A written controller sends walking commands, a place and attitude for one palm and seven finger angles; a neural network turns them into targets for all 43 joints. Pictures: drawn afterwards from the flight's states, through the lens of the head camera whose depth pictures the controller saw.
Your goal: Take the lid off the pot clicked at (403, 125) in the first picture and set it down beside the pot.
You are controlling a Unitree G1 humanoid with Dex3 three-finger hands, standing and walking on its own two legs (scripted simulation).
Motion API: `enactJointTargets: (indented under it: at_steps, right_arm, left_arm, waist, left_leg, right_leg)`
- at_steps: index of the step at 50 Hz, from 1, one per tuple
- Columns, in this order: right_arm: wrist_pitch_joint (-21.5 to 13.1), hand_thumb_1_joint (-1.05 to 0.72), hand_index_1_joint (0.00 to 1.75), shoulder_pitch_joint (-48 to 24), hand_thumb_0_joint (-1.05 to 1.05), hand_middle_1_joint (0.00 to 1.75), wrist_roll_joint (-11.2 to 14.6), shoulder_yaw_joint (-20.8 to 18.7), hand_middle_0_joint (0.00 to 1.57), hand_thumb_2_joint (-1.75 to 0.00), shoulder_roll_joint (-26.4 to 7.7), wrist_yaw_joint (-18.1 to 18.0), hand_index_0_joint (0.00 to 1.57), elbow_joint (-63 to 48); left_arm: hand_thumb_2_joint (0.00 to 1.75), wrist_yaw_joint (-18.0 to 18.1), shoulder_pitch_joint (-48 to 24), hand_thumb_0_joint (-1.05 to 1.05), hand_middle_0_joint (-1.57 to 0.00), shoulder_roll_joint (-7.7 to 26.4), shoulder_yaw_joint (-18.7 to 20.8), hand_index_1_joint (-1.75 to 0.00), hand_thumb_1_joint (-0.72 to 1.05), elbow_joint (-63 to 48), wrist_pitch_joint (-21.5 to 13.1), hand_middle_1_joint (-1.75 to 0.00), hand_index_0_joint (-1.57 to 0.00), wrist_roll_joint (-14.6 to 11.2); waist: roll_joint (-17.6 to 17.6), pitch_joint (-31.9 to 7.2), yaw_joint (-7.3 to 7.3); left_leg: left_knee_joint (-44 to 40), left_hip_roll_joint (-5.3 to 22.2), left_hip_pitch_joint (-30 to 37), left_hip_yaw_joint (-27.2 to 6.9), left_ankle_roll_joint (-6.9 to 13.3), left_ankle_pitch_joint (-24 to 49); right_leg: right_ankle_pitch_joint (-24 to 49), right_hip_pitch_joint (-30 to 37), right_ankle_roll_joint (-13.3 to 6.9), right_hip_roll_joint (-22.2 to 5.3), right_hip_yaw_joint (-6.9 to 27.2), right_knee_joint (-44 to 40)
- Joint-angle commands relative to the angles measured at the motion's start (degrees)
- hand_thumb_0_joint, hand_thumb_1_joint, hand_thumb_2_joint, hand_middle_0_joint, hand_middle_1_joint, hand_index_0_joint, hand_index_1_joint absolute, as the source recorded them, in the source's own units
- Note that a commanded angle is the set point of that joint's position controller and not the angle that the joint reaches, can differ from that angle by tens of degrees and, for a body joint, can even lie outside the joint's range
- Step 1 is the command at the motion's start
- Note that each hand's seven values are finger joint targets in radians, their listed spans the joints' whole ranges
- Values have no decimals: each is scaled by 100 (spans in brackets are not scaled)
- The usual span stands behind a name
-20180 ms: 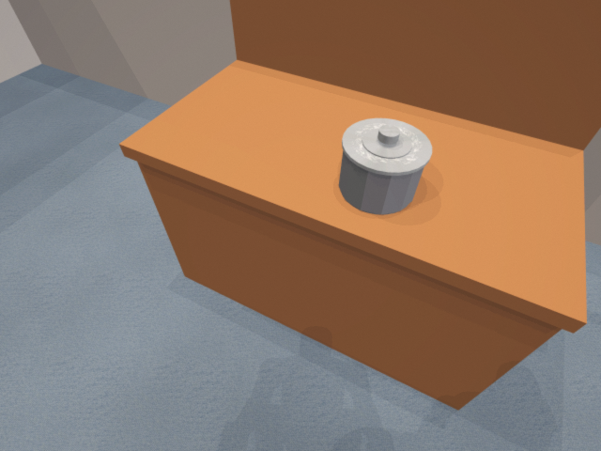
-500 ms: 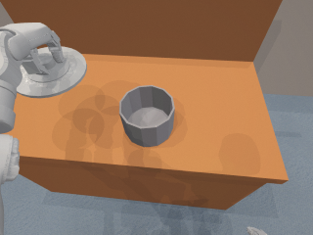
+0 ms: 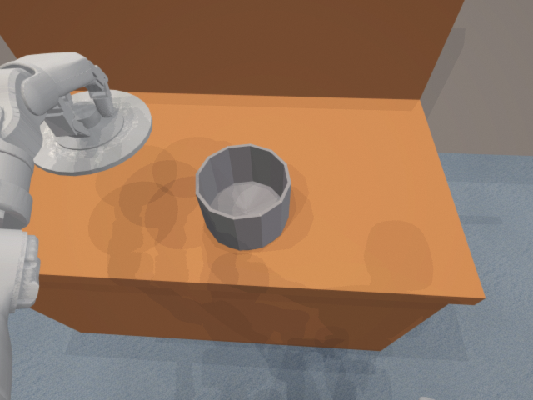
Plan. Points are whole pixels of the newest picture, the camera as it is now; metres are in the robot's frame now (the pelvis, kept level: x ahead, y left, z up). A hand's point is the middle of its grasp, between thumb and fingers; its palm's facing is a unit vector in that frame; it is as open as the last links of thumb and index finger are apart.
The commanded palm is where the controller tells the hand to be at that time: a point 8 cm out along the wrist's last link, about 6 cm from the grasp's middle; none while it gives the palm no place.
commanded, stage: lower the lid onto the table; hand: left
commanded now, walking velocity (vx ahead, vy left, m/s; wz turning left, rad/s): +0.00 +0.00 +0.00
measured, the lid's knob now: (83, 115) +0.50 +0.26 +0.15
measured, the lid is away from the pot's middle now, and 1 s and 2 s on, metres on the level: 0.23 0.23 0.22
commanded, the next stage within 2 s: none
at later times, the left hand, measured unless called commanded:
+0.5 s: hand (76, 139) +0.46 +0.27 +0.14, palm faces -0.38 +0.00 -0.92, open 7.0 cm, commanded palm +0.47 +0.27 +0.20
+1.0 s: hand (90, 151) +0.47 +0.27 +0.10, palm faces -0.42 -0.01 -0.91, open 7.0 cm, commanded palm +0.48 +0.27 +0.17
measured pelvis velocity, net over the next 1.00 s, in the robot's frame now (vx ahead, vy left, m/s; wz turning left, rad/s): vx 0.01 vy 0.00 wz -0.01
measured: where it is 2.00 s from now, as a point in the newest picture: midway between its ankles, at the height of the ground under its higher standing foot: outside the picture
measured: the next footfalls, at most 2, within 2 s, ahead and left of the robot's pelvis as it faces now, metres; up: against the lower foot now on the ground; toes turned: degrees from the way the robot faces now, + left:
none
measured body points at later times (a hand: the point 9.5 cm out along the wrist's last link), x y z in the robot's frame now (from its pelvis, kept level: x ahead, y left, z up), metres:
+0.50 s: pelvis +0.01 +0.00 +0.00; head +0.07 -0.01 +0.44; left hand +0.48 +0.27 +0.19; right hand +0.09 -0.27 -0.13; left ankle -0.06 +0.06 -0.74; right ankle +0.02 -0.16 -0.74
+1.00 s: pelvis +0.01 +0.00 +0.00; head +0.08 -0.01 +0.44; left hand +0.49 +0.27 +0.15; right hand +0.05 -0.28 -0.14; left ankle -0.06 +0.06 -0.74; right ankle +0.02 -0.16 -0.74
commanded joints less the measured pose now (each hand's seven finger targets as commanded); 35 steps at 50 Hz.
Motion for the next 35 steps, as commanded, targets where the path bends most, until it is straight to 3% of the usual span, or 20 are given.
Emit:
enactJointTargets:
  at_steps: [1, 3, 5, 6, 8, 10, 12, 14, 15, 16, 18, 20, 22, 24, 26, 28, 30, 31, 32, 35]
  right_arm:
    - [-158, -90, 30, 120, 0, 30, -50, -362, 20, -90, -956, -72, 20, -530]
    - [-161, -90, 30, 150, 0, 30, -42, -336, 20, -90, -873, -92, 20, -508]
    - [-173, -90, 30, 178, 0, 30, -51, -364, 20, -90, -901, -80, 20, -517]
    - [-161, -90, 30, 166, 0, 30, -67, -384, 20, -90, -983, -56, 20, -524]
    - [-138, -90, 30, 144, 0, 30, -42, -342, 20, -90, -874, -65, 20, -475]
    - [-114, -90, 30, 178, 0, 30, -20, -355, 20, -90, -910, -69, 20, -452]
    - [-106, -90, 30, 170, 0, 30, -63, -369, 20, -90, -919, -50, 20, -485]
    - [-107, -90, 30, 139, 0, 30, -66, -369, 20, -90, -890, -62, 20, -476]
    - [-98, -90, 30, 132, 0, 30, -53, -371, 20, -90, -897, -62, 20, -488]
    - [-83, -90, 30, 120, 0, 30, -58, -388, 20, -90, -948, -55, 20, -464]
    - [-83, -90, 30, 154, 0, 30, -31, -349, 20, -90, -880, -68, 20, -412]
    - [-84, -90, 30, 185, 0, 30, -32, -368, 20, -90, -904, -88, 20, -413]
    - [-101, -90, 30, 199, 0, 30, -84, -373, 20, -90, -885, -87, 20, -443]
    - [-88, -90, 30, 214, 0, 30, -52, -342, 20, -90, -877, -113, 20, -391]
    - [-88, -90, 30, 220, 0, 30, -68, -368, 20, -90, -954, -119, 20, -370]
    - [-75, -90, 30, 230, 0, 30, -46, -328, 20, -90, -893, -148, 20, -365]
    - [-96, -90, 30, 229, 0, 30, -60, -357, 20, -90, -872, -148, 20, -386]
    - [-89, -90, 30, 240, 0, 30, -94, -390, 20, -90, -922, -134, 20, -383]
    - [-105, -90, 30, 253, 0, 30, -105, -376, 20, -90, -850, -135, 20, -427]
    - [-68, -90, 30, 309, 0, 30, -42, -327, 20, -90, -914, -176, 20, -333]
  left_arm:
    - [82, 411, -3314, 0, -92, 2210, 866, -101, 78, -1651, -57, -103, -91, -28]
    - [82, 379, -3352, 0, -92, 1932, 694, -101, 78, -1594, -83, -103, -91, -54]
    - [82, 390, -3094, 0, -92, 2151, 946, -101, 78, -1693, -104, -103, -91, -109]
    - [82, 442, -2953, 0, -92, 2452, 1167, -101, 78, -1904, -160, -103, -91, -146]
    - [82, 393, -2832, 0, -92, 1800, 713, -101, 78, -1487, -133, -103, -91, -134]
    - [82, 404, -2767, 0, -92, 1839, 742, -101, 78, -1459, -124, -103, -91, -153]
    - [82, 441, -2930, 0, -92, 2028, 856, -101, 78, -1869, -186, -103, -91, -132]
    - [82, 454, -2725, 0, -92, 1969, 882, -101, 78, -1805, -204, -103, -91, -149]
    - [82, 468, -2681, 0, -92, 2144, 1040, -101, 78, -1881, -227, -103, -91, -173]
    - [82, 481, -2695, 0, -92, 2094, 965, -101, 78, -1920, -242, -103, -91, -220]
    - [82, 460, -2728, 0, -92, 1648, 637, -101, 78, -1524, -211, -103, -91, -203]
    - [82, 499, -2786, 0, -92, 1846, 792, -101, 78, -1696, -229, -103, -91, -199]
    - [82, 562, -2900, 0, -92, 1973, 882, -101, 78, -1892, -291, -103, -91, -146]
    - [82, 565, -2737, 0, -92, 1780, 766, -101, 78, -1505, -287, -103, -91, -163]
    - [82, 620, -2703, 0, -92, 2084, 989, -101, 78, -1466, -329, -103, -91, -164]
    - [82, 633, -2720, 0, -92, 1766, 722, -101, 78, -1223, -316, -103, -91, -97]
    - [82, 653, -2932, 0, -92, 1727, 683, -101, 78, -1553, -333, -103, -91, -87]
    - [82, 706, -2936, 0, -92, 2004, 908, -101, 78, -1791, -390, -103, -91, -95]
    - [82, 700, -2939, 0, -92, 1830, 780, -101, 78, -1748, -395, -103, -91, -62]
    - [82, 686, -2382, 0, -92, 1797, 831, -101, 78, -855, -371, -103, -91, -137]
  waist:
    - [284, -2839, 45]
    - [411, -2801, -5]
    - [374, -2925, 48]
    - [483, -3022, 101]
    - [330, -2631, -4]
    - [232, -2587, 4]
    - [365, -2861, 32]
    - [411, -2878, 37]
    - [341, -2879, 70]
    - [383, -2826, 21]
    - [362, -2469, -29]
    - [299, -2693, 4]
    - [422, -2978, 18]
    - [242, -2729, -3]
    - [215, -2729, 28]
    - [216, -2605, -20]
    - [452, -2813, -6]
    - [519, -3009, 26]
    - [651, -3104, -16]
    - [51, -2520, -27]
  left_leg:
    - [76, 288, 1079, -431, -184, 3548]
    - [72, 312, 1154, -467, -196, 3696]
    - [124, 326, 1245, -469, -163, 3918]
    - [164, 316, 1285, -491, -205, 4087]
    - [123, 339, 1126, -468, -195, 3901]
    - [118, 322, 1035, -427, -163, 3637]
    - [119, 311, 1165, -458, -198, 3850]
    - [206, 323, 1191, -443, -158, 4053]
    - [204, 337, 1191, -475, -163, 4105]
    - [220, 329, 1232, -474, -201, 4124]
    - [178, 354, 1098, -471, -216, 3900]
    - [186, 342, 1143, -426, -182, 3704]
    - [221, 332, 1283, -460, -218, 4030]
    - [228, 351, 1083, -442, -204, 3874]
    - [257, 331, 996, -402, -184, 3787]
    - [229, 347, 903, -397, -198, 3670]
    - [259, 351, 1106, -425, -219, 3819]
    - [322, 357, 1258, -442, -253, 4120]
    - [312, 351, 1372, -473, -276, 4284]
    - [266, 352, 768, -365, -176, 3475]
  right_leg:
    - [1836, 1412, -509, 307, 9, 268]
    - [1785, 1327, -490, 336, -22, 230]
    - [1923, 1394, -486, 339, 9, 255]
    - [2020, 1458, -511, 334, 16, 289]
    - [1855, 1253, -477, 347, -34, 222]
    - [1806, 1232, -481, 351, -37, 246]
    - [1902, 1344, -490, 362, -9, 276]
    - [2094, 1376, -490, 351, 13, 301]
    - [2098, 1408, -487, 346, 9, 313]
    - [2054, 1293, -494, 350, -3, 301]
    - [1799, 1063, -478, 367, -63, 259]
    - [1806, 1159, -478, 357, -31, 289]
    - [1954, 1242, -488, 376, 0, 335]
    - [1950, 1215, -482, 366, -29, 323]
    - [2024, 1232, -501, 347, 5, 352]
    - [1936, 1160, -488, 356, -28, 340]
    - [1908, 1126, -493, 356, -3, 357]
    - [1994, 1134, -505, 356, 8, 405]
    - [1955, 1106, -490, 386, 13, 392]
    - [1856, 1118, -480, 359, -19, 358]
